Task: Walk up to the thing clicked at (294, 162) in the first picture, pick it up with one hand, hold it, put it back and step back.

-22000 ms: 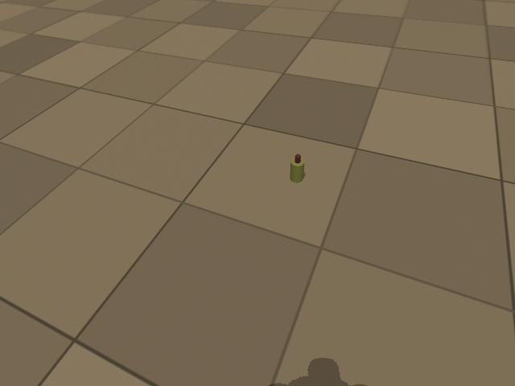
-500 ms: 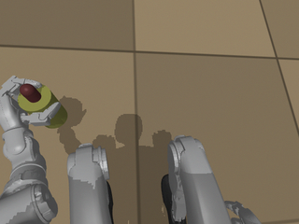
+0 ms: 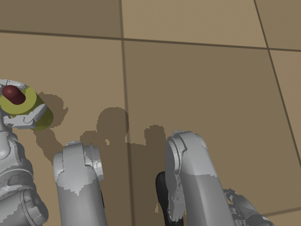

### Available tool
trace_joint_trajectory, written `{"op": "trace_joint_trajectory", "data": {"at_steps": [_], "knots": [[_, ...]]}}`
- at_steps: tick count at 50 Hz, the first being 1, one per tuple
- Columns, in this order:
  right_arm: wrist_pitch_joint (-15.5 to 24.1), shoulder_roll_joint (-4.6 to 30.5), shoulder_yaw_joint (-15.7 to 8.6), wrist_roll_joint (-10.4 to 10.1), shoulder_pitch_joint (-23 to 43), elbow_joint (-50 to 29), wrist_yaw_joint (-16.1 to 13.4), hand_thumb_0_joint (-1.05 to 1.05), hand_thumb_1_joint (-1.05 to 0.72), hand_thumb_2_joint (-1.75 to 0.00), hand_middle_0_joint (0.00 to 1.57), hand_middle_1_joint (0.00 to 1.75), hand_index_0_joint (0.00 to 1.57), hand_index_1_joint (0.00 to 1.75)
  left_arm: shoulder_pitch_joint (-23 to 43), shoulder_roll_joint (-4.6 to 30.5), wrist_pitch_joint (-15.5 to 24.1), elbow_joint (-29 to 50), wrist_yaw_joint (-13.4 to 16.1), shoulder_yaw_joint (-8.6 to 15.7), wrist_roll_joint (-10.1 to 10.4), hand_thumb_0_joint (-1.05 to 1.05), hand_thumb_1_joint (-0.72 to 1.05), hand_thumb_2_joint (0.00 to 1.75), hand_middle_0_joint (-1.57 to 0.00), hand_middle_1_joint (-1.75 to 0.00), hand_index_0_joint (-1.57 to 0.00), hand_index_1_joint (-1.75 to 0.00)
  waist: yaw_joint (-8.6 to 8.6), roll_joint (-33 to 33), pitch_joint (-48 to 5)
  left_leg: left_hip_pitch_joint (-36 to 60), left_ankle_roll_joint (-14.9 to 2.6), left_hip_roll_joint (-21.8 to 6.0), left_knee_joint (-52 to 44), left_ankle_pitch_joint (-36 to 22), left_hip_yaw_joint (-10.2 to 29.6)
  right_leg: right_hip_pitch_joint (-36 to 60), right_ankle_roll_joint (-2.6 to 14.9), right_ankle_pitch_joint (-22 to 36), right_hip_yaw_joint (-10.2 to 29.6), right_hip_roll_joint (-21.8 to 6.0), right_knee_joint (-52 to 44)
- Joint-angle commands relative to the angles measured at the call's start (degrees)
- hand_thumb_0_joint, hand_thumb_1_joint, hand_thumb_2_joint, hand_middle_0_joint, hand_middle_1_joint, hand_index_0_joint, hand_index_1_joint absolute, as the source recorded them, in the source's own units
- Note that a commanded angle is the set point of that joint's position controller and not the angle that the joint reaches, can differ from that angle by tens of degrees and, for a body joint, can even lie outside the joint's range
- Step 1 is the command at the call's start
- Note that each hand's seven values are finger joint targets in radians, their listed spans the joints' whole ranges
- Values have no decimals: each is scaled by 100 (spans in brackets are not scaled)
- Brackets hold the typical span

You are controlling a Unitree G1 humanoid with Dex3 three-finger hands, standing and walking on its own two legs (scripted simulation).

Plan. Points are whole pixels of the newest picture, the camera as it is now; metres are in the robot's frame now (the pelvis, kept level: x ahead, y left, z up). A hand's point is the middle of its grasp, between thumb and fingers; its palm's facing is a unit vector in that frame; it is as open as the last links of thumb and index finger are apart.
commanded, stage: lower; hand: left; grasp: from the side
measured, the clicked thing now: (26, 106) +0.42 +0.31 -0.11
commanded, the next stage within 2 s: loosen in 1.24 s
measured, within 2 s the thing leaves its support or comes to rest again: rests again in 1.92 s
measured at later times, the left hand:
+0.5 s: hand (32, 111) +0.42 +0.31 -0.15, palm faces +0.38 -0.92 -0.02, open 8.5 cm
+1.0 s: hand (37, 115) +0.42 +0.31 -0.19, palm faces +0.40 -0.92 -0.02, open 8.5 cm
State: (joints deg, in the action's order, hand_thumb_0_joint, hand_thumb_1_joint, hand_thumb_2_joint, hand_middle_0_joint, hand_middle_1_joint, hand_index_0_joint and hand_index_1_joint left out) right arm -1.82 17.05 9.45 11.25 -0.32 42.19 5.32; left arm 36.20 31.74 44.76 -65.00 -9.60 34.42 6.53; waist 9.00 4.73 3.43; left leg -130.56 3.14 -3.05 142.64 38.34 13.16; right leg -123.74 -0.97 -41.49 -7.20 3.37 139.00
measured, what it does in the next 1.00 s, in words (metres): stands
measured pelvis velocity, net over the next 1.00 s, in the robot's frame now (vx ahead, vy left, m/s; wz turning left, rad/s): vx -0.01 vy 0.01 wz -0.09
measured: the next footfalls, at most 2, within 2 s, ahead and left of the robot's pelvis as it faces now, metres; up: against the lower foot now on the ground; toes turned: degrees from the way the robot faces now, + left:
none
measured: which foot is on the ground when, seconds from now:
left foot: down 0.00-1.00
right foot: down 0.00-1.00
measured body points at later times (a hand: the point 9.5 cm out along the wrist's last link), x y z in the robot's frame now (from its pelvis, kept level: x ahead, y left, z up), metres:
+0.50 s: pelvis +0.00 +0.01 -0.02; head +0.23 +0.13 +0.34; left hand +0.40 +0.35 -0.15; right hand +0.13 -0.26 -0.10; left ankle +0.08 +0.14 -0.28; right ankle +0.10 -0.11 -0.28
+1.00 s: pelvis -0.01 +0.01 -0.03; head +0.23 +0.16 +0.32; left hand +0.39 +0.35 -0.18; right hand +0.14 -0.25 -0.08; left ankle +0.08 +0.14 -0.28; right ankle +0.10 -0.11 -0.28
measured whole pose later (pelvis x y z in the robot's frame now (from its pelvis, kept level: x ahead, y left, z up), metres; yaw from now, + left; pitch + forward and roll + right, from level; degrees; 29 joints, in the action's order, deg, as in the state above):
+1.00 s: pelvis -0.01 +0.01 -0.03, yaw -5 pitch +14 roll -14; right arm -1.0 20.5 24.1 19.0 8.8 34.0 7.0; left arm 34.4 44.3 56.0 -76.1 -2.8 36.3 5.8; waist 12.4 14.5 15.8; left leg -128.1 2.9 -2.5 150.9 38.8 21.2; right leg -118.9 -3.2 -38.9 -12.6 6.2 141.2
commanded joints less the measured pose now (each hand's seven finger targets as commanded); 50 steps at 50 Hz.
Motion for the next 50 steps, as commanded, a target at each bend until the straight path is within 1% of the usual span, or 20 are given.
{"op": "trace_joint_trajectory", "data": {"at_steps": [1,3,4,6,9,13,14,15,17,20,24,25,27,31,39,43,45,47,48,50], "knots": [[25,1465,-382,33,-763,-203,-56,0,-92,-91,20,30,20,30,1678,1757,760,1764,46,269,187,0,28,126,-123,-136,-124,-136,-35,-1853,-4266,2629,-292,-20,-1288,-954,-672,2175,213,1469,-274,173,-1441],[25,1492,-389,47,-670,-182,-71,0,-93,-91,20,30,20,30,1604,1789,766,1781,68,280,150,0,24,121,-124,-137,-126,-136,-57,-1983,-4111,2724,-269,-31,-1333,-943,-633,1932,244,1409,-304,170,-1390],[15,1504,-354,57,-656,-181,-65,0,-94,-91,20,30,20,30,1631,1691,768,1685,82,176,128,0,21,121,-125,-138,-126,-137,-7,-2130,-4012,2844,-240,-42,-1378,-905,-587,1762,269,1349,-349,165,-1332],[5,1531,-292,82,-635,-195,-50,0,-93,-91,20,30,20,30,1532,1713,788,1426,155,245,127,0,23,120,-124,-136,-125,-136,56,-2032,-3981,2787,-246,-56,-1260,-983,-554,1849,254,1439,-384,193,-1299],[2,1593,-148,127,-450,-268,-35,0,-93,-91,20,30,20,30,1450,1527,888,993,158,108,160,0,20,121,-125,-138,-127,-137,217,-1819,-3488,2583,-246,-63,-1221,-688,-456,1676,240,1224,-505,198,-1297],[-16,1704,-15,225,-332,-333,-38,0,-92,-91,20,30,20,30,1619,2160,1112,1091,191,305,67,0,23,119,-123,-136,-125,-135,203,-1996,-3561,2696,-230,-95,-1145,-670,-419,1782,239,1219,-557,222,-1244],[-10,1691,43,256,-261,-337,-26,0,-92,-91,20,30,20,30,1574,2052,1166,1035,178,210,86,0,24,118,-122,-135,-125,-134,257,-2040,-3497,2668,-226,-99,-1120,-638,-402,1836,231,1211,-557,216,-1218],[3,1725,69,280,-282,-351,-23,0,-93,-91,20,30,20,30,1583,2213,1217,1098,216,350,105,0,23,118,-123,-135,-125,-134,221,-2043,-3617,2732,-224,-109,-1068,-772,-396,1910,229,1334,-554,231,-1193],[19,1762,159,318,-196,-379,-17,0,-93,-91,20,30,20,30,1582,2094,1293,980,211,296,188,0,23,117,-123,-135,-125,-133,317,-2053,-3536,2787,-210,-125,-1060,-764,-342,1888,218,1312,-598,234,-1169],[23,1835,240,381,-107,-384,-30,0,-94,-91,20,30,20,30,1590,2457,1389,1003,276,456,166,0,20,116,-121,-133,-123,-132,271,-2286,-3511,2899,-185,-147,-1026,-836,-311,1908,229,1382,-628,253,-1120],[31,1904,356,484,-22,-395,-12,0,-94,-91,20,30,20,30,1361,2199,1444,666,292,228,116,0,22,118,-122,-134,-124,-133,435,-2298,-3260,2960,-162,-178,-955,-924,-251,1930,211,1507,-682,255,-1084],[34,1939,365,501,32,-460,-19,0,-94,-91,20,30,20,30,1520,2543,1486,910,332,411,91,0,20,117,-122,-134,-124,-133,370,-2410,-3280,2901,-154,-178,-929,-984,-242,1958,225,1571,-676,269,-1044],[24,2015,413,535,140,-604,-16,0,-94,-91,20,30,20,30,1351,2685,1505,829,352,519,90,0,16,115,-120,-132,-122,-131,377,-2471,-3336,3021,-151,-188,-911,-1156,-198,2053,211,1708,-730,270,-1021],[23,2087,484,584,249,-684,26,0,-93,-91,20,30,20,30,1283,2346,1523,536,354,299,117,0,18,116,-121,-133,-123,-132,540,-2387,-3067,2971,-129,-198,-897,-1055,-105,1963,206,1669,-853,286,-981],[35,2188,684,688,445,-838,51,0,-91,-90,20,30,20,30,1323,2693,1668,320,463,339,86,0,19,117,-120,-133,-123,-132,658,-2180,-2735,2644,-166,-209,-814,-562,-45,2021,157,1403,-967,335,-1044],[79,2224,766,729,603,-923,56,0,-92,-90,20,30,20,30,1454,2758,1780,304,580,323,59,0,21,118,-121,-134,-124,-133,714,-2200,-2624,2685,-155,-234,-811,-537,16,1974,155,1380,-1028,356,-991],[79,2274,780,765,590,-915,64,0,-92,-90,20,30,20,30,1358,2893,1828,302,654,433,25,0,19,118,-121,-134,-124,-133,700,-2450,-2685,2959,-99,-263,-859,-754,60,2005,165,1515,-1064,366,-898],[80,2285,812,779,654,-934,75,0,-91,-90,20,30,20,30,1366,2854,1871,215,694,360,4,0,20,118,-120,-133,-122,-132,764,-2407,-2570,2860,-109,-267,-852,-630,89,1959,164,1439,-1099,368,-903],[88,2261,843,782,703,-914,80,0,-91,-90,20,30,20,30,1466,2729,1894,189,698,199,-4,0,20,118,-119,-132,-122,-131,782,-2399,-2397,2782,-108,-265,-867,-536,88,1854,170,1364,-1099,362,-900],[91,2298,866,805,686,-928,75,0,-92,-90,20,30,20,30,1394,2971,1928,219,740,351,-30,0,19,118,-120,-133,-123,-132,762,-2428,-2549,2847,-119,-267,-807,-647,91,2034,145,1500,-1100,385,-912]]}}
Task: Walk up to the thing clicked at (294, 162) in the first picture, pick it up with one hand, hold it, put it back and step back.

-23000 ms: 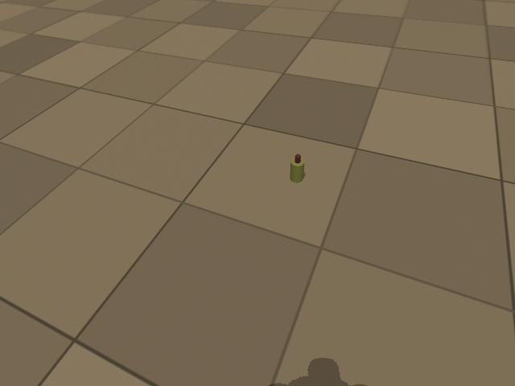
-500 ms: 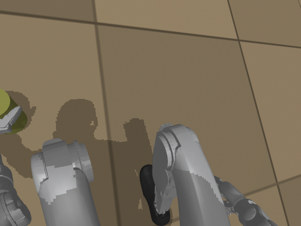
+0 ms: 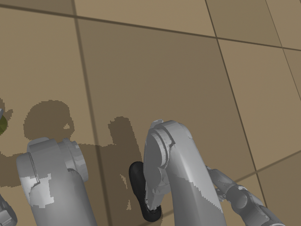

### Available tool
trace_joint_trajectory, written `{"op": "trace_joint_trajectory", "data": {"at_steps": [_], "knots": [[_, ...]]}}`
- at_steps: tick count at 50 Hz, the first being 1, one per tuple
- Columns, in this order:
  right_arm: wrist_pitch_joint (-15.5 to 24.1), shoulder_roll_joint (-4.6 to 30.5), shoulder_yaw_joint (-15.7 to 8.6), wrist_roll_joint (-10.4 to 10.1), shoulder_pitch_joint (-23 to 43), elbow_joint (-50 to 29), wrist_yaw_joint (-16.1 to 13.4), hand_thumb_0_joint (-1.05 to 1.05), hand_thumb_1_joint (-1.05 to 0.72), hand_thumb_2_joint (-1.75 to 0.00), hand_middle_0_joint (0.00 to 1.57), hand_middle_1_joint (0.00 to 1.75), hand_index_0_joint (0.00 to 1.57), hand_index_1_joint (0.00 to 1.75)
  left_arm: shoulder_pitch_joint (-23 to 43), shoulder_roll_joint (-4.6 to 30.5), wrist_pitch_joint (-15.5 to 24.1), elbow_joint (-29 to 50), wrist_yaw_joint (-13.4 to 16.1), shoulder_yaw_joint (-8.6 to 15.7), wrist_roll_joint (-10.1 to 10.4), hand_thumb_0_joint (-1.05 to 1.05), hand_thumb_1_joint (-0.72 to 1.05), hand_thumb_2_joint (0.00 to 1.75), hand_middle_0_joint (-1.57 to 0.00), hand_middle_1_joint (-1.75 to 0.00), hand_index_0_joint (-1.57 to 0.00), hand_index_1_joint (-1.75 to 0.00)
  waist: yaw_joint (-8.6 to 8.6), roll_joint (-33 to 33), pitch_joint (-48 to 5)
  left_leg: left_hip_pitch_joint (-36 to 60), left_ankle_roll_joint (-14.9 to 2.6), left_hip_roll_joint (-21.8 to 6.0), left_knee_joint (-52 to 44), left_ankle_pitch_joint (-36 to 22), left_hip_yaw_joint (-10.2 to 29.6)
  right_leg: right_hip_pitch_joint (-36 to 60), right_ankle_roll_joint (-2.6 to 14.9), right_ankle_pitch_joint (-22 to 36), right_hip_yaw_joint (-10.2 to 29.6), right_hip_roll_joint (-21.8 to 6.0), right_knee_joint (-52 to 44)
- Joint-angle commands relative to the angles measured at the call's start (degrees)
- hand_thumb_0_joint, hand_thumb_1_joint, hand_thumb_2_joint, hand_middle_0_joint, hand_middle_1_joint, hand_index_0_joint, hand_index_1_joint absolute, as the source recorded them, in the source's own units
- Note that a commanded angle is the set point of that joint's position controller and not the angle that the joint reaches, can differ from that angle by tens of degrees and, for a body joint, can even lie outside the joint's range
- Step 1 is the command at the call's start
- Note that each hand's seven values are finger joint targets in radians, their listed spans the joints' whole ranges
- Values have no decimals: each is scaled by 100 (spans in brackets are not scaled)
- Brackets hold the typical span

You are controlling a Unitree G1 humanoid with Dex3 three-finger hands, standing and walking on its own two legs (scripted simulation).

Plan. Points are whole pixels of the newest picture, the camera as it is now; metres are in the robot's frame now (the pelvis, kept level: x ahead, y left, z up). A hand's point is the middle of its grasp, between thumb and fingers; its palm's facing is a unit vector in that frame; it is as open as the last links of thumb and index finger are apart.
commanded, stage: lower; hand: left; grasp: from the side
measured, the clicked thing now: out of the picture +0.41 +0.33 -0.19
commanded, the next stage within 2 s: loosen in 0.24 s
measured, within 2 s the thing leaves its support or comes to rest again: rests again in 0.92 s
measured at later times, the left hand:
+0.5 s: hand out of the picture +0.41 +0.33 -0.17, palm faces +0.49 -0.87 -0.02, open 8.4 cm
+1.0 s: hand out of the picture +0.41 +0.33 -0.16, palm faces +0.49 -0.87 +0.00, open 16.5 cm
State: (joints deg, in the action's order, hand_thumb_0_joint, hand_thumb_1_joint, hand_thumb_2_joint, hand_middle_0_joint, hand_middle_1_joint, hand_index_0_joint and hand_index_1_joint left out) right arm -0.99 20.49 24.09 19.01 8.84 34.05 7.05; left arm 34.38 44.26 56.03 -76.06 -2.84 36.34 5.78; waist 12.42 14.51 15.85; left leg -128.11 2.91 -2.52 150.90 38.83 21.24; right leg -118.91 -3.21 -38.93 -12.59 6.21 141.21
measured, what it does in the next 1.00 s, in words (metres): stands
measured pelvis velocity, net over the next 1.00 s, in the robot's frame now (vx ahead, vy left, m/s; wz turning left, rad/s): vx -0.01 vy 0.01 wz -0.04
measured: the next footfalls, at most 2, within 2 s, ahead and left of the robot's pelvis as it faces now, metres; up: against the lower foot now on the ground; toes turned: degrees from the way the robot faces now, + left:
none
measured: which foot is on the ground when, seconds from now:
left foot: down 0.00-1.00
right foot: down 0.00-1.00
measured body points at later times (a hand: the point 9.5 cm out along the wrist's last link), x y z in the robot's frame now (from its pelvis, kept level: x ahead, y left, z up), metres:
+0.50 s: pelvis +0.00 +0.01 +0.00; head +0.22 +0.18 +0.34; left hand +0.38 +0.38 -0.16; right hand +0.18 -0.24 -0.05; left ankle +0.08 +0.14 -0.25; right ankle +0.12 -0.12 -0.25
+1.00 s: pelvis -0.01 +0.01 +0.00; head +0.21 +0.19 +0.34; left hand +0.38 +0.38 -0.16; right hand +0.17 -0.23 -0.04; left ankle +0.08 +0.14 -0.25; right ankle +0.12 -0.12 -0.25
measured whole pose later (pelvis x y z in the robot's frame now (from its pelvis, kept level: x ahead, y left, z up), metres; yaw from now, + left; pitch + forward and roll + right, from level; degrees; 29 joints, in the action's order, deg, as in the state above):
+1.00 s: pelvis -0.01 +0.01 +0.00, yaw -2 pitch +11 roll -16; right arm -1.4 20.6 28.0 19.7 9.5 32.5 7.5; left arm 34.9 46.8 60.4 -79.2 -0.7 34.0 7.5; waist 12.0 15.8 16.9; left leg -127.5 1.6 -3.4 152.3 39.1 23.2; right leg -117.7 -3.8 -37.6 -13.9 7.7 140.2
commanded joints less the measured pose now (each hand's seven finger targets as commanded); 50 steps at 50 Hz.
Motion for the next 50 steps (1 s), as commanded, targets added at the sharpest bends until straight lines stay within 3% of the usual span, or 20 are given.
{"op": "trace_joint_trajectory", "data": {"at_steps": [1,4,7,8,9,10,11,12,15,16,18,20,25,27,33,35,40,43,45,50], "knots": [[0,1970,-594,32,-245,-110,-100,0,-91,-90,20,30,20,30,1452,1829,796,1214,81,226,24,0,19,117,-120,-132,-122,-131,396,-3392,-3762,2537,-102,-318,-1617,-684,-723,1541,375,1227,-562,105,-1128],[9,1964,-554,68,-205,-132,-93,0,-91,-90,20,30,20,30,1496,1564,823,1188,114,61,42,0,20,119,-120,-133,-122,-132,451,-3374,-3702,2641,-80,-331,-1608,-795,-682,1511,378,1325,-589,115,-1116],[11,2021,-527,80,-217,-131,-87,0,-91,-90,20,30,20,30,1350,1706,840,1098,170,171,48,0,18,118,-120,-133,-122,-132,450,-3422,-3738,2692,-72,-327,-1612,-854,-645,1622,370,1391,-653,133,-1092],[5,2009,-523,90,-181,-159,-79,0,-91,-90,20,30,20,30,1360,1603,852,1092,173,83,40,0,19,119,-118,-132,-120,-131,460,-3378,-3736,2695,-68,-332,-1592,-912,-640,1624,366,1437,-660,131,-1084],[-3,2038,-529,89,-195,-132,-76,0,-91,-90,20,30,20,30,1287,1685,861,1047,182,142,28,0,20,118,-119,-132,-121,-131,451,-3384,-3666,2660,-64,-330,-1625,-867,-610,1577,372,1382,-687,134,-1073],[5,2016,-494,106,-171,-155,-72,0,-91,-90,20,30,20,30,1380,1569,867,1104,176,11,26,0,20,119,-118,-133,-121,-132,494,-3405,-3685,2701,-69,-339,-1593,-932,-607,1613,362,1469,-683,141,-1068],[-3,2021,-496,95,-155,-156,-67,0,-91,-90,20,30,20,30,1284,1638,857,1041,195,78,26,0,19,119,-119,-132,-121,-131,460,-3398,-3642,2649,-66,-336,-1601,-898,-607,1581,372,1431,-684,145,-1073],[-12,1992,-446,109,-171,-154,-68,0,-91,-90,20,30,20,30,1335,1535,860,1017,183,-47,23,0,19,119,-119,-133,-121,-132,522,-3343,-3608,2614,-78,-341,-1575,-915,-598,1654,355,1469,-690,151,-1089],[10,1997,-424,92,-116,-188,-66,0,-91,-90,20,30,20,30,1423,1677,854,963,203,-16,40,0,20,119,-119,-132,-121,-131,519,-3212,-3504,2364,-132,-327,-1522,-667,-621,1627,352,1309,-670,170,-1153],[8,1997,-432,87,-73,-210,-62,0,-90,-90,20,30,20,30,1370,1494,854,900,195,-102,72,0,21,120,-120,-133,-122,-132,528,-3119,-3395,2331,-138,-330,-1534,-574,-615,1554,341,1231,-698,171,-1166],[16,2028,-441,101,-77,-184,-69,0,-90,-90,20,30,20,30,1354,1533,875,874,209,-92,61,0,22,115,-125,-132,-128,-131,519,-3177,-3381,2403,-119,-344,-1549,-540,-602,1517,347,1203,-721,183,-1144],[11,2026,-413,98,-62,-201,-60,0,-91,-89,20,30,20,30,1375,1576,909,891,237,-38,94,0,8,99,-113,-116,-116,-115,503,-3138,-3377,2414,-118,-343,-1565,-574,-565,1514,349,1215,-755,190,-1129],[-7,2013,-390,108,-98,-133,-71,0,-91,-89,20,30,20,30,1387,1472,909,797,229,-153,96,0,-4,63,-90,-85,-93,-82,541,-3126,-3306,2445,-110,-366,-1590,-600,-528,1466,347,1228,-777,207,-1117],[-26,1987,-363,113,-137,-87,-72,0,-92,-89,20,30,20,30,1432,1468,900,780,245,-201,76,0,-11,54,-84,-77,-87,-74,553,-3147,-3278,2469,-101,-378,-1596,-647,-508,1446,350,1248,-773,213,-1104],[-59,2013,-350,95,-40,-177,-62,0,-91,-90,20,30,20,30,1341,1454,861,541,257,-261,39,0,-38,26,-47,-38,-48,-37,548,-3024,-3034,2246,-131,-371,-1664,-264,-487,1295,359,964,-822,219,-1137],[-67,1998,-338,93,-20,-233,-61,0,-91,-90,20,30,20,30,1187,1442,827,469,264,-227,71,0,-45,20,-41,-31,-41,-30,455,-2961,-3120,2255,-139,-359,-1634,-326,-531,1396,356,1010,-810,229,-1179],[-61,1999,-336,72,-27,-298,-55,0,-92,-90,20,30,20,30,1067,1322,799,363,243,-215,123,0,-53,12,-29,-20,-30,-20,465,-2841,-3077,2229,-149,-361,-1668,-342,-485,1385,353,1020,-856,248,-1185],[-53,1996,-308,59,-2,-344,-57,0,-91,-90,20,30,20,30,1126,1514,843,491,246,-119,135,0,-55,7,-20,-12,-20,-11,452,-2849,-3141,2142,-172,-358,-1619,-330,-507,1484,352,1029,-842,266,-1185],[-48,1962,-311,72,-23,-277,-60,0,-91,-90,20,30,20,30,1192,1271,837,447,206,-290,139,0,-58,2,-14,-6,-14,-5,531,-2867,-3038,2181,-158,-375,-1638,-285,-493,1360,361,989,-842,259,-1180],[-30,1945,-297,68,-79,-267,-72,0,-91,-90,20,30,20,30,1324,1519,860,623,216,-195,143,0,-61,2,-9,-3,-9,-2,490,-2860,-3223,2136,-192,-369,-1567,-306,-546,1531,359,1036,-793,279,-1228]]}}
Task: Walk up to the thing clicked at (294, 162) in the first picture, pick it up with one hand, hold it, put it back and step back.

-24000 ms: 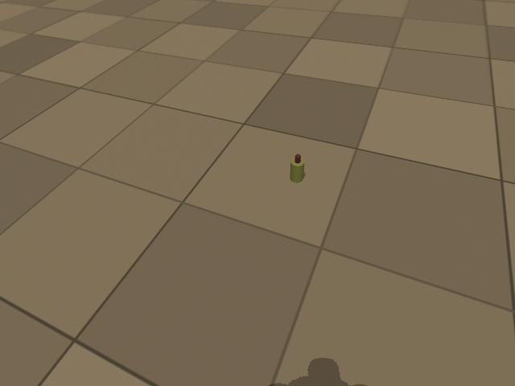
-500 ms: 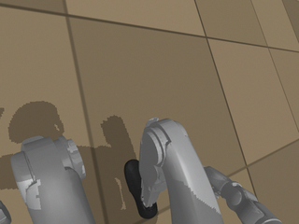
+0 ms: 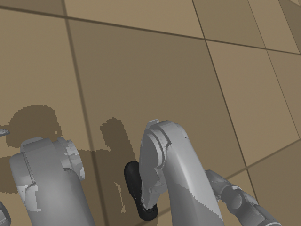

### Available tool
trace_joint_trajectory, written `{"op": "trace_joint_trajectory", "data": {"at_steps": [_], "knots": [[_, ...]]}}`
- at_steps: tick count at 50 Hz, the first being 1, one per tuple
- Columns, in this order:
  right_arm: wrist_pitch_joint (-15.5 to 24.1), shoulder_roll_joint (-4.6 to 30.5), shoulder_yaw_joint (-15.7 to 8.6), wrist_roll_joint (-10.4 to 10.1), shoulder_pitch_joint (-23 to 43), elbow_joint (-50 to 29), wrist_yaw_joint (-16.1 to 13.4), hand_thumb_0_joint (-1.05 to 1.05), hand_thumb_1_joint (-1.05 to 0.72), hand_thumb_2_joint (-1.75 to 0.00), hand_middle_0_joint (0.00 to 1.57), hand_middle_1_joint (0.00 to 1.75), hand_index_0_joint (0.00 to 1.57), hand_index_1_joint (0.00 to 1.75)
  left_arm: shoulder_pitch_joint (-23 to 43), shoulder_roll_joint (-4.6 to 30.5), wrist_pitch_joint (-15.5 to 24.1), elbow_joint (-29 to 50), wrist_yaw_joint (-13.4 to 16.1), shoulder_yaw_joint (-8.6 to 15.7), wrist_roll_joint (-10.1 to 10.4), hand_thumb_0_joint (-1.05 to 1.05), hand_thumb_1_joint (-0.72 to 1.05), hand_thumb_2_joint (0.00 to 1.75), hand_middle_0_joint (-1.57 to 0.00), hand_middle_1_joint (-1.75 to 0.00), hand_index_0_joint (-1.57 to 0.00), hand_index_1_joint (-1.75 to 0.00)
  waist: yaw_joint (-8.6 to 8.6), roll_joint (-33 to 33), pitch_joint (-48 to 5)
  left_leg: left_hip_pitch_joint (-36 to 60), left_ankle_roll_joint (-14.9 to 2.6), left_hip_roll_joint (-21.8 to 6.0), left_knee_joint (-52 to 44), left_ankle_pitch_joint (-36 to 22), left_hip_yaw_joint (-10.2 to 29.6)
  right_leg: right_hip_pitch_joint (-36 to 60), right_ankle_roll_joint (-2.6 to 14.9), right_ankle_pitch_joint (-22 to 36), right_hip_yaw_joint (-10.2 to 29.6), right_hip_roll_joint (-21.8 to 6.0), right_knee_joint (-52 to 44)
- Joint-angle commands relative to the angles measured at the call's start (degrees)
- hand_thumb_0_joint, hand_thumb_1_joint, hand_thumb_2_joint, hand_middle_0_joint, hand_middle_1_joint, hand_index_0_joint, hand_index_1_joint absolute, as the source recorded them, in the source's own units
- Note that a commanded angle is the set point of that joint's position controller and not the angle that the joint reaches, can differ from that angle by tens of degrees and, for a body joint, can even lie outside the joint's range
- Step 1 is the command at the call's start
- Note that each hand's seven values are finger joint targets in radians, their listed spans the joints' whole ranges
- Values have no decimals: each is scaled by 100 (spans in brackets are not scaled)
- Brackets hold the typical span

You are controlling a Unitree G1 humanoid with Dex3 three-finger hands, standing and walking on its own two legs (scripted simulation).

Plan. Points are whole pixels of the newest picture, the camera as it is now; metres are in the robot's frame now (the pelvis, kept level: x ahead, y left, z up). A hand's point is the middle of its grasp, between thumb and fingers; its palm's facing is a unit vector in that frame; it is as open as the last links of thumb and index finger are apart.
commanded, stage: withdraw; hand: left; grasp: from the side
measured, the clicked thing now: out of the picture +0.40 +0.34 -0.19
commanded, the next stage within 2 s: rise in 0.38 s
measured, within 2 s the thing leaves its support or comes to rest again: neither
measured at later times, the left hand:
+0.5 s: hand out of the picture +0.38 +0.40 -0.07, palm faces +0.50 -0.86 -0.05, open 17.5 cm
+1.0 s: hand out of the picture +0.27 +0.41 +0.05, palm faces +0.39 -0.77 -0.51, open 17.2 cm
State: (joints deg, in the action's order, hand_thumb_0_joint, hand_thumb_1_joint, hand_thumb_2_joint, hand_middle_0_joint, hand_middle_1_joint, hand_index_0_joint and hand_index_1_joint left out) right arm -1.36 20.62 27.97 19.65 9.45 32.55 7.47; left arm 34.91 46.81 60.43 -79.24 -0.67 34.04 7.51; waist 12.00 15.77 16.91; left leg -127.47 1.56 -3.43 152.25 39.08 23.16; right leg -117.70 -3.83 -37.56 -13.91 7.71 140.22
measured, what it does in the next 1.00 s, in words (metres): rises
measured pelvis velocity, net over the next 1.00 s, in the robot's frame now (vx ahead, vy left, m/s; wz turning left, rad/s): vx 0.02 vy -0.02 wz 0.18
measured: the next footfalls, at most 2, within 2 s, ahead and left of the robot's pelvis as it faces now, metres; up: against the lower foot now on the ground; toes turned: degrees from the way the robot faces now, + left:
none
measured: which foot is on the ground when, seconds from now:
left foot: down 0.00-1.00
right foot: down 0.00-1.00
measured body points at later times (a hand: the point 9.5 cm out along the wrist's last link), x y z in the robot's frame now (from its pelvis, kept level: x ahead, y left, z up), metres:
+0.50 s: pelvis +0.01 +0.00 +0.02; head +0.19 +0.17 +0.40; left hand +0.34 +0.45 -0.07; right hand +0.20 -0.23 -0.04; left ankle +0.09 +0.13 -0.25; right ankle +0.13 -0.12 -0.25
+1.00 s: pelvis +0.02 -0.02 +0.13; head +0.21 +0.06 +0.53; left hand +0.25 +0.44 +0.08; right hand +0.21 -0.24 -0.01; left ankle +0.08 +0.13 -0.25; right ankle +0.13 -0.12 -0.25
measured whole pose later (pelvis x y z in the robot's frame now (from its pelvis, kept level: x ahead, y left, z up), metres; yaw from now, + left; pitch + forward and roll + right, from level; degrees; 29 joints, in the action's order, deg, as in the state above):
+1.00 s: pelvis +0.02 -0.02 +0.13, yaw +10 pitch +32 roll -6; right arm -9.5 15.2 1.3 -0.6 -4.9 34.2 1.6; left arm 13.9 34.4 6.1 -34.3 -0.8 24.7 -1.2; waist 1.6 -0.6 -6.1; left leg -119.9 0.9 -4.7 123.0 36.2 7.0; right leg -114.4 -1.2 -39.2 -3.8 2.3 120.8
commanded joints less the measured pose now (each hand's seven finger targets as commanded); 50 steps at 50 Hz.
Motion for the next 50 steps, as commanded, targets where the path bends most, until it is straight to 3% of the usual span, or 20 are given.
{"op": "trace_joint_trajectory", "data": {"at_steps": [1,4,6,13,18,21,25,26,28,29,30,32,33,35,38,40,41,45,48,50], "knots": [[-2,1922,-702,2,-166,-67,-115,0,-90,-90,20,30,20,30,1169,1036,394,783,-36,-83,-26,0,-61,6,-7,-5,-7,-4,561,-2954,-3252,2111,-47,-283,-1723,-291,-725,1306,424,856,-680,132,-1125],[-26,1918,-674,-12,-236,76,-132,0,-89,-90,20,30,20,30,1200,1078,404,804,-136,-199,-53,0,-52,7,-6,-4,-6,-4,577,-3082,-3117,2156,-18,-305,-1822,-261,-665,1214,438,793,-693,116,-1092],[-66,1960,-733,-21,-290,53,-150,0,-88,-89,20,30,20,30,1200,1600,394,1235,-141,139,-102,0,-50,8,-5,-4,-6,-3,349,-3354,-3380,2369,14,-306,-1898,-446,-689,1327,452,911,-665,99,-1043],[-209,1898,-1082,-219,-627,57,-209,0,-90,-90,20,30,20,30,1061,1859,-125,2863,-400,566,71,0,-51,7,-5,-3,-5,-3,-52,-4331,-4391,3185,126,-287,-2261,-995,-820,1327,550,1215,-427,-1,-991],[-262,1703,-1334,-536,-705,-40,-303,0,-90,-90,20,30,20,30,359,578,-1057,1997,-884,-317,187,0,-55,6,-4,-3,-5,-3,92,-3446,-3810,2193,-33,-222,-2337,-436,-967,988,522,865,-304,-46,-1311],[-247,1700,-1497,-703,-851,-95,-353,0,-88,-89,20,30,20,30,546,961,-1269,2453,-1076,44,411,0,-53,4,-3,-3,-5,-1,-122,-3055,-3971,2010,-116,-198,-2310,-394,-1004,1092,476,833,-243,-59,-1463],[-142,1575,-1590,-835,-937,-52,-339,0,-80,-88,20,30,20,30,843,565,-1337,2259,-1209,-35,578,0,-40,4,-3,0,-3,0,56,-2762,-3857,1917,-166,-172,-2311,-96,-970,839,500,549,-251,-63,-1461],[-251,1546,-1983,-1057,-1249,208,-412,0,-88,-91,20,30,20,30,750,2576,-1770,2485,-907,642,-503,0,-48,6,-6,-4,-5,-4,-575,-3400,-4570,2568,-144,-118,-2703,-332,-1224,867,563,491,-48,-154,-1603],[-329,1374,-2042,-1154,-1210,58,-397,0,-92,-91,20,30,20,30,1206,1518,-2150,2369,-863,125,-431,0,-50,6,-7,-6,-6,-6,-297,-3633,-4634,2707,-107,-198,-2954,-171,-1210,526,601,364,-14,-150,-1608],[-367,1377,-2049,-1166,-1365,103,-373,0,-90,-91,20,30,20,30,1491,1515,-2236,2706,-810,124,-461,0,-50,7,-6,-6,-5,-6,-262,-3682,-4604,2682,-95,-170,-2971,-127,-1244,570,605,364,-26,-158,-1645],[-355,1357,-2130,-1226,-1258,-4,-396,0,-93,-92,20,30,20,30,739,1307,-2454,2309,-752,108,-527,0,-53,8,-7,-8,-6,-8,-427,-3625,-4680,2809,-100,-165,-3114,-71,-1304,593,604,308,18,-179,-1739],[-417,1350,-2255,-1299,-1579,70,-439,0,-95,-92,20,30,20,30,1453,2584,-2672,3793,-561,701,-697,0,-53,7,-8,-6,-7,-7,-779,-4237,-5365,3216,-69,-137,-3212,-411,-1443,777,638,454,164,-224,-1742],[-468,1276,-2328,-1342,-1613,83,-447,0,-98,-93,20,30,20,30,1334,2773,-2853,3935,-500,798,-803,0,-56,8,-9,-8,-8,-9,-894,-4449,-5614,3387,-70,-127,-3290,-522,-1515,824,654,504,265,-246,-1782],[-531,1127,-2423,-1434,-1677,11,-431,0,-90,-90,20,30,20,30,707,1882,-3285,3851,-468,254,-876,0,-49,9,-6,-6,-6,-6,-735,-4263,-5385,3304,-96,-110,-3455,-467,-1554,677,677,430,312,-268,-1888],[-545,1033,-2630,-1597,-1674,38,-504,0,-90,-90,20,30,20,30,7,1302,-3834,3354,-325,123,-904,0,-54,6,-5,-6,-5,-6,-837,-3508,-5214,2983,-180,-53,-3502,-428,-1678,738,649,406,406,-278,-2261],[-604,974,-2778,-1706,-1711,-126,-529,0,-90,-90,20,30,20,30,-560,1005,-4154,3578,-251,-40,-924,0,-53,7,-5,-6,-5,-6,-915,-3187,-5440,2991,-221,-14,-3701,-456,-1719,990,625,383,460,-314,-2482],[-639,966,-2896,-1763,-1770,-131,-551,0,-90,-90,20,30,20,30,-276,1101,-4253,4427,-195,-1,-910,0,-52,8,-6,-6,-6,-6,-1022,-3217,-5602,3201,-215,-15,-3889,-394,-1731,919,644,300,507,-326,-2618],[-619,847,-3157,-1985,-1837,-354,-610,0,-90,-90,20,30,20,30,-1553,-24,-4954,4790,-54,-696,-853,0,-51,8,-6,-6,-6,-6,-906,-2357,-5879,3538,-269,10,-4411,-378,-1738,1548,579,308,632,-354,-3330],[-617,744,-3242,-2101,-1900,-521,-709,0,-90,-90,20,30,20,30,-1469,461,-5265,6103,164,-493,-842,0,-48,10,-6,-7,-6,-7,-1097,-2103,-6234,3679,-326,24,-4824,-263,-1855,2399,537,160,924,-424,-4002],[-581,643,-3235,-2152,-1833,-684,-788,0,-90,-90,20,30,20,30,-1952,243,-5475,6348,277,-639,-834,0,-47,10,-6,-7,-6,-7,-1089,-2104,-6203,4019,-323,16,-5148,-239,-1892,2798,512,85,1068,-462,-4367]]}}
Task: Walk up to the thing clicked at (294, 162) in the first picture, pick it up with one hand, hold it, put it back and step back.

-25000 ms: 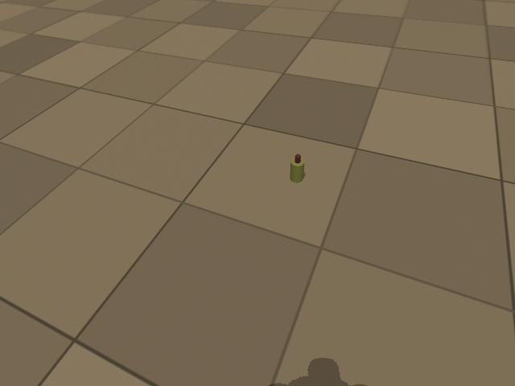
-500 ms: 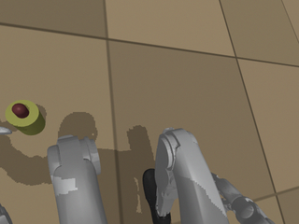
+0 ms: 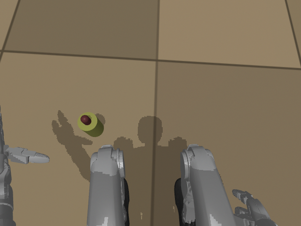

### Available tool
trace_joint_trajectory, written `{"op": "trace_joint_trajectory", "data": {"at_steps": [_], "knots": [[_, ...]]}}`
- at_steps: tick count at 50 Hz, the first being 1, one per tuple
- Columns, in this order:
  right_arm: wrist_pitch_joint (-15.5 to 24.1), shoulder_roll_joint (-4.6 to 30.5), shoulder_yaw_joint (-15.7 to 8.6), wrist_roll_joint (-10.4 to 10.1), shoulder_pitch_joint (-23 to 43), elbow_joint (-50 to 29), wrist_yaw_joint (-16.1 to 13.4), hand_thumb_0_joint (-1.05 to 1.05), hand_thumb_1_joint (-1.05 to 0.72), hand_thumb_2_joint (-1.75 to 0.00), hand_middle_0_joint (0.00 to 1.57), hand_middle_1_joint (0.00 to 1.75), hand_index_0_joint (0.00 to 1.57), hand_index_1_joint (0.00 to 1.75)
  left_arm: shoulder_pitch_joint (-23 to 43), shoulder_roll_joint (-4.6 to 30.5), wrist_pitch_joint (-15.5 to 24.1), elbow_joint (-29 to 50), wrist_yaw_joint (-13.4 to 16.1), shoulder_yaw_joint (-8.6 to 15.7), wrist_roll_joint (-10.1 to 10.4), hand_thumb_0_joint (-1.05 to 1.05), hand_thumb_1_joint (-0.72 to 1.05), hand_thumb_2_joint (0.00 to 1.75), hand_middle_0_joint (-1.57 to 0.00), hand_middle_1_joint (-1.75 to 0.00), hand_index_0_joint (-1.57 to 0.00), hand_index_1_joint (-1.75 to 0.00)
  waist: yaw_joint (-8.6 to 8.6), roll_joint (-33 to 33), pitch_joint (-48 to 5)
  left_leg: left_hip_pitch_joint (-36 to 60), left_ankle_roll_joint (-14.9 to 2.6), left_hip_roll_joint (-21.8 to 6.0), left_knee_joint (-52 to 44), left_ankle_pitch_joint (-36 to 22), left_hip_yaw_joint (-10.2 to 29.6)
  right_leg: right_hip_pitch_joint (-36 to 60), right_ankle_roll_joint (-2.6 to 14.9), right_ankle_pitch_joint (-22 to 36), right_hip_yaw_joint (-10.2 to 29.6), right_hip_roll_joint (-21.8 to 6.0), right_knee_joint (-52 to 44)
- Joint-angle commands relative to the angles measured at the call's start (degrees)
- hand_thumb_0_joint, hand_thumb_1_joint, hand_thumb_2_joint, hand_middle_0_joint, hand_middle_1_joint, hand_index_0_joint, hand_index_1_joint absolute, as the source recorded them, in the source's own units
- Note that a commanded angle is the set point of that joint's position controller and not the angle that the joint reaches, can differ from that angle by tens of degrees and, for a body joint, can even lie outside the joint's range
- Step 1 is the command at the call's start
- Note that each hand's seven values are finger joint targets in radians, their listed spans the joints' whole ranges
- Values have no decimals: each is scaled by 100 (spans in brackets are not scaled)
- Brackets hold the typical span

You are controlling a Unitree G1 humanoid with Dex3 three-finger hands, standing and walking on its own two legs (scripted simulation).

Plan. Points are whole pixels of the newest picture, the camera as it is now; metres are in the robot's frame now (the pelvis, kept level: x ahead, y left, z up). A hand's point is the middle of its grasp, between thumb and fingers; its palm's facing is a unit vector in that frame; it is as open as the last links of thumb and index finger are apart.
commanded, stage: home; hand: left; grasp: from the side
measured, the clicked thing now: (90, 124) +0.44 +0.28 -0.32
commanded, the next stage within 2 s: none
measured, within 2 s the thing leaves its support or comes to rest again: neither
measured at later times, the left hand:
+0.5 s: hand out of the picture +0.26 +0.27 +0.13, palm faces +0.26 -0.89 -0.39, open 17.3 cm
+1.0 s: hand out of the picture +0.23 +0.21 +0.26, palm faces +0.25 -0.92 -0.29, open 17.5 cm
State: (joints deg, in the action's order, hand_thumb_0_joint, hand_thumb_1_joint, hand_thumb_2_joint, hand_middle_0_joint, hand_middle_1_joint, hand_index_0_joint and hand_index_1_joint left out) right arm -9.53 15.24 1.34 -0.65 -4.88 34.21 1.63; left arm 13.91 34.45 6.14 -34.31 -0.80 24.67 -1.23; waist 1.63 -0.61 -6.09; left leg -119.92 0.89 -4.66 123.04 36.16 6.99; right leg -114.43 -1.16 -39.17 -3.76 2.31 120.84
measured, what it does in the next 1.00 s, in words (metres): rises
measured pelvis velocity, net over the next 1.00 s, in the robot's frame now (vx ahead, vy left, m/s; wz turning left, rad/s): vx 0.09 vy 0.01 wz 0.14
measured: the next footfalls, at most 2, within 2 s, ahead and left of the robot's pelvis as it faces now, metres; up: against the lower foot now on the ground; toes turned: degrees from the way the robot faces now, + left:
none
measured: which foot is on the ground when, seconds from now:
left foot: down 0.00-1.00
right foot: down 0.00-1.00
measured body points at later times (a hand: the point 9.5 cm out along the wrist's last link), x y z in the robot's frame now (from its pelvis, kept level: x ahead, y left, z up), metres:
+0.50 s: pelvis +0.06 +0.00 +0.23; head +0.16 +0.04 +0.67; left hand +0.25 +0.32 +0.16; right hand +0.26 -0.23 +0.14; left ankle +0.09 +0.14 -0.37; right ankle +0.09 -0.12 -0.37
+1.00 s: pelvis +0.09 +0.01 +0.31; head +0.10 +0.01 +0.76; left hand +0.21 +0.26 +0.28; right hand +0.29 -0.20 +0.24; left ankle +0.09 +0.14 -0.37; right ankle +0.09 -0.12 -0.37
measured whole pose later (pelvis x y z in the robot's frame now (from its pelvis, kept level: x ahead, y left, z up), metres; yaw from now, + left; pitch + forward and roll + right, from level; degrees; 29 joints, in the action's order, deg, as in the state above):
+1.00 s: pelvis +0.09 +0.01 +0.31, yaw +8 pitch +8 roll -2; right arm 4.5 11.0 2.0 -0.9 -15.6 26.3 -10.7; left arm -28.0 12.3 -16.9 3.5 9.0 -0.9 1.2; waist 1.1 -2.4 -7.3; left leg -38.9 0.9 -3.0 56.6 26.1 1.7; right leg -33.8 -0.8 -28.0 -2.7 -0.3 53.4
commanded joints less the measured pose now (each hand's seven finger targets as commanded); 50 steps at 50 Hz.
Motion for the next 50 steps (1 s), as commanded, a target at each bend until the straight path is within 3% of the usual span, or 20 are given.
{"op": "trace_joint_trajectory", "data": {"at_steps": [1,3,5,12,14,15,16,17,23,25,29,33,37,41,43,44,46,47,49,50], "knots": [[280,1153,-560,-155,-387,-899,-256,0,-90,-90,20,30,20,30,36,1422,-145,1971,347,252,53,0,-47,10,-6,-7,-6,-7,-60,-414,-3829,3367,-260,146,-2404,120,-297,2660,241,148,115,66,-2615],[358,1042,-561,-170,-404,-869,-363,0,-90,-90,20,30,20,30,-104,1458,-274,2154,503,369,30,0,-47,10,-6,-7,-6,-7,-120,-472,-3748,3643,-268,172,-2692,26,-372,3141,238,241,230,36,-2925],[437,909,-547,-167,-383,-881,-475,0,-90,-90,20,30,20,30,-282,1299,-382,2239,612,294,14,0,-47,10,-6,-7,-6,-7,-131,-496,-3712,3975,-271,189,-2932,-205,-440,3501,234,434,316,11,-3213],[801,702,-486,-145,-502,-842,-790,0,-90,-90,20,30,20,30,-1112,20,-812,2135,844,-575,68,0,-51,8,-5,-6,-5,-6,61,-612,-2822,5271,-237,228,-4012,-770,-527,4335,251,1041,302,-46,-4283],[872,678,-463,-149,-541,-867,-832,0,-90,-90,20,30,20,30,-1276,-140,-928,2156,890,-718,94,0,-50,8,-5,-6,-5,-6,19,-581,-2658,5647,-209,213,-4339,-892,-514,4600,245,1116,308,-71,-4591],[914,671,-463,-146,-582,-873,-852,0,-90,-90,20,30,20,30,-1335,-326,-990,2208,908,-880,92,0,-51,8,-5,-6,-5,-6,90,-606,-2596,5853,-204,217,-4490,-1086,-516,4778,248,1325,249,-72,-4699],[950,674,-449,-152,-606,-916,-868,0,-90,-90,20,30,20,30,-1520,-357,-1063,2253,936,-899,117,0,-51,8,-5,-6,-5,-6,28,-534,-2613,6090,-194,227,-4660,-1178,-496,4991,244,1408,214,-80,-4854],[987,662,-444,-144,-622,-890,-888,0,-89,-90,20,30,20,30,-1574,-514,-1132,2237,961,-1061,106,0,-50,9,-5,-6,-5,-6,91,-543,-2541,6262,-186,231,-4807,-1266,-511,5137,243,1513,181,-84,-4970],[1132,570,-382,-165,-708,-1046,-1032,0,-90,-90,20,30,20,30,-2266,-721,-1532,2707,1150,-1304,135,0,-53,6,-5,-5,-5,-6,-27,-496,-2161,7313,-130,249,-5774,-1848,-513,6290,230,2028,88,-90,-5794],[1175,512,-355,-168,-761,-1108,-1097,0,-90,-90,20,30,20,30,-2345,-878,-1656,3011,1189,-1471,153,0,-55,6,-5,-5,-5,-5,53,-517,-2059,7626,-127,254,-6003,-2099,-532,6673,210,2306,105,-93,-6064],[1258,429,-308,-151,-837,-1259,-1216,0,-90,-90,20,30,20,30,-2985,-1151,-1901,3490,1261,-1729,175,0,-51,8,-5,-6,-5,-6,10,-554,-1748,8165,-113,297,-6541,-2279,-588,7281,185,2499,70,-103,-6582],[1357,356,-277,-129,-839,-1424,-1300,0,-90,-90,20,30,20,30,-3399,-1453,-2065,4079,1278,-2071,203,0,-55,6,-5,-5,-5,-5,51,-552,-1259,8476,-97,295,-7073,-2066,-571,7584,182,2287,-28,-67,-7026],[1496,287,-257,-88,-821,-1517,-1350,0,-90,-90,20,30,20,30,-3953,-1663,-2158,4439,1245,-2265,197,0,-56,5,-5,-5,-5,-5,33,-286,-866,8646,-102,284,-7322,-2209,-517,7792,174,2360,-101,-32,-7257],[1585,292,-251,-66,-763,-1623,-1352,0,-90,-90,20,30,20,30,-4028,-1633,-2132,4716,1170,-2244,187,0,-57,4,-5,-5,-5,-5,-7,-79,-516,8667,-113,289,-7517,-2105,-525,7880,144,2244,-121,-30,-7495],[1636,300,-258,-50,-802,-1606,-1337,0,-90,-90,20,30,20,30,-3961,-1529,-2074,5010,1133,-2166,184,0,-56,5,-5,-5,-5,-5,-30,-115,-498,8757,-93,284,-7598,-2101,-540,7953,149,2208,-99,-32,-7520],[1660,298,-260,-44,-806,-1627,-1332,0,-90,-90,20,30,20,30,-4221,-1725,-2088,4706,1086,-2290,172,0,-58,4,-5,-5,-5,-5,24,-117,-473,8809,-87,290,-7600,-2152,-566,7948,151,2247,-79,-29,-7526],[1706,301,-253,-29,-772,-1642,-1316,0,-90,-90,20,30,20,30,-4069,-1675,-2050,4758,1052,-2215,181,0,-56,5,-5,-5,-5,-5,19,-56,-346,8749,-107,316,-7604,-2035,-596,7978,129,2176,-63,-47,-7625],[1734,333,-290,-12,-810,-1620,-1312,0,-90,-90,20,30,20,30,-3924,-1543,-2006,4903,1055,-2092,164,0,-54,6,-5,-5,-5,-5,27,-86,-431,8781,-109,330,-7570,-2098,-627,8036,123,2261,-28,-62,-7622],[1753,299,-255,13,-826,-1592,-1278,0,-90,-90,20,30,20,30,-4068,-1733,-1981,4633,983,-2247,142,0,-57,5,-5,-5,-5,-5,51,-112,-493,8823,-97,330,-7583,-2122,-612,8065,136,2265,-12,-63,-7596],[1765,314,-278,16,-848,-1596,-1286,0,-90,-90,20,30,20,30,-3952,-1619,-1945,4905,990,-2163,148,0,-56,5,-5,-5,-5,-5,24,-227,-625,8919,-90,343,-7563,-2234,-636,8126,135,2375,5,-71,-7592]]}}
